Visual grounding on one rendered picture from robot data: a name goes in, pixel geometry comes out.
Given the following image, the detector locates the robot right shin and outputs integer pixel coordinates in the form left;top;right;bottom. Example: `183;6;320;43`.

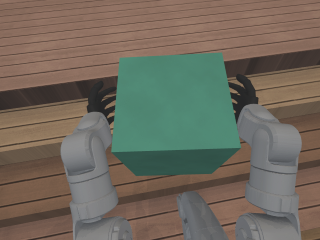
181;218;191;240

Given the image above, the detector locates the robot left forearm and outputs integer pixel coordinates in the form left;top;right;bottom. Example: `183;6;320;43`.
60;111;119;240

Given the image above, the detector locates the left robot hand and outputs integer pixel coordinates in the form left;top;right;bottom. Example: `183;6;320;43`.
86;81;117;125

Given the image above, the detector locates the left robot upper arm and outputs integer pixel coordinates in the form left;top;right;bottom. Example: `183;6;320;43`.
76;216;133;240

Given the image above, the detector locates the robot right forearm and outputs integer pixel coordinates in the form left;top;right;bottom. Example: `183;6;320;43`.
237;104;302;240

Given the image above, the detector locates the right robot hand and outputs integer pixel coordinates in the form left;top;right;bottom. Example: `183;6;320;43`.
228;74;259;124

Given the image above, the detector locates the right robot upper arm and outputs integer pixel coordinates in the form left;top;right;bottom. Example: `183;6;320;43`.
235;212;300;240

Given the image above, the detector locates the carton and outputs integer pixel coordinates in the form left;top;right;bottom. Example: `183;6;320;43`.
111;52;241;176

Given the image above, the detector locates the robot right thigh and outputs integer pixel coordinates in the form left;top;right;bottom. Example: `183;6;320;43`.
176;191;229;240

